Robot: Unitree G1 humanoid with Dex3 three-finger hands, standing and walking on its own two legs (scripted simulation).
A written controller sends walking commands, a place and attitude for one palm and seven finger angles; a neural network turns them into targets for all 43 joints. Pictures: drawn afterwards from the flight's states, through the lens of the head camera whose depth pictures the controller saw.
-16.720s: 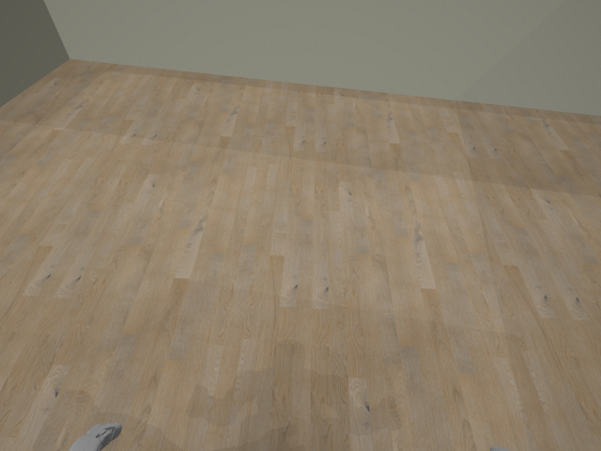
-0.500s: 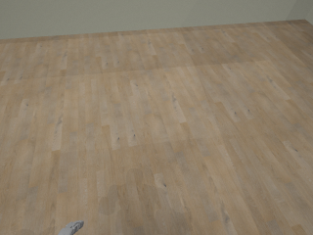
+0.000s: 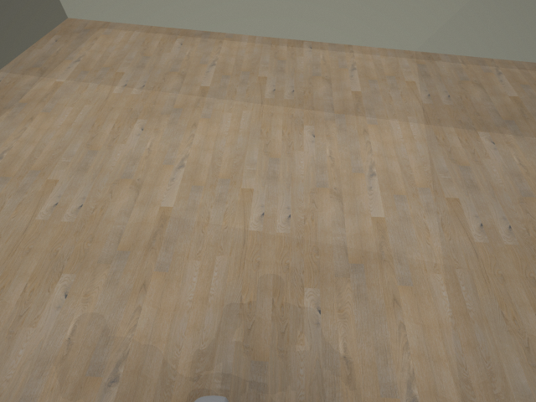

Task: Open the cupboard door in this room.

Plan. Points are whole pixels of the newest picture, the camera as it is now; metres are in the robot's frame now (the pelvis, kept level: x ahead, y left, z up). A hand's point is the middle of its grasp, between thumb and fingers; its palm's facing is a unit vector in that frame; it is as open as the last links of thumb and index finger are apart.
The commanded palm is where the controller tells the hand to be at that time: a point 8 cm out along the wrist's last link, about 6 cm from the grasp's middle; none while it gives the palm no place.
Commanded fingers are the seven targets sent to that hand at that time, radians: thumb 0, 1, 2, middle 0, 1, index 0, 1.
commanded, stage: turn or walk to find it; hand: left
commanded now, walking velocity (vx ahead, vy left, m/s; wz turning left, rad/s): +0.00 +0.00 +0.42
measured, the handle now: out of the picture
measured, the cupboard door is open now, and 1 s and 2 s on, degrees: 0 0 0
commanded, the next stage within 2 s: stand and wait in 0.56 s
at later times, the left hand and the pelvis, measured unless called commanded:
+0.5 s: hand out of the picture +0.05 +0.25 -0.15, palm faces +0.19 -0.95 -0.25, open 7.4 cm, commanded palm none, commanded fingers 0.00 0.90 0.90 -0.20 -0.30 -0.20 -0.30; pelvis -0.02 +0.02 +0.00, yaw +10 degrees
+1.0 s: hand out of the picture -0.09 +0.19 -0.16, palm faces +0.44 -0.86 -0.26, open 7.4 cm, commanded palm none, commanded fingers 0.00 0.90 0.90 -0.20 -0.30 -0.20 -0.30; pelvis -0.05 -0.02 +0.00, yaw +25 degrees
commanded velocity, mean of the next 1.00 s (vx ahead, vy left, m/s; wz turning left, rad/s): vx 0.00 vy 0.00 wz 0.45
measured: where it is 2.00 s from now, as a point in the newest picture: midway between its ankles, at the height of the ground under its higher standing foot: outside the picture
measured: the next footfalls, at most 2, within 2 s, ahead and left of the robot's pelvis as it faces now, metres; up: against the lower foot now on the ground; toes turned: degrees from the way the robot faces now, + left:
left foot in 0.06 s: +0.01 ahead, +0.13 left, +0.00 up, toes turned +7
right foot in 0.60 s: +0.03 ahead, -0.10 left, +0.00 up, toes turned +10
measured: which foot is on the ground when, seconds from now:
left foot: up 0.00-0.04, down 0.06-0.60, up 0.62-1.00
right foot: down 0.00-0.08, up 0.10-0.58, down 0.60-1.00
